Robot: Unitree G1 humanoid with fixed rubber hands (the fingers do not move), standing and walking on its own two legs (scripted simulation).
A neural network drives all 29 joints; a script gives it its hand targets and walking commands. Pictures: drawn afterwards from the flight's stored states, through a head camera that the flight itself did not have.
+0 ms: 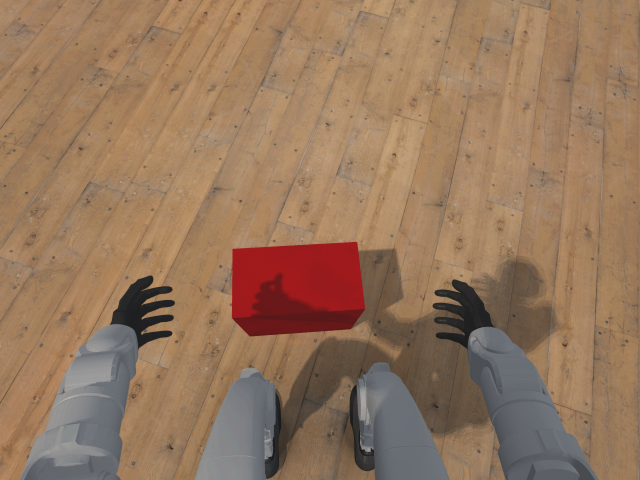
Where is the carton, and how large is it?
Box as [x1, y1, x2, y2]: [232, 242, 364, 335]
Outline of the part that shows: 356,242 233,249 232,318 249,335 350,328 364,309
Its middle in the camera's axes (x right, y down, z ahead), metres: -0.06 +0.14 +0.99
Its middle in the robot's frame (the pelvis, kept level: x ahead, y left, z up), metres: +0.45 +0.03 -0.54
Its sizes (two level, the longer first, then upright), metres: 0.286 0.157 0.286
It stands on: the floor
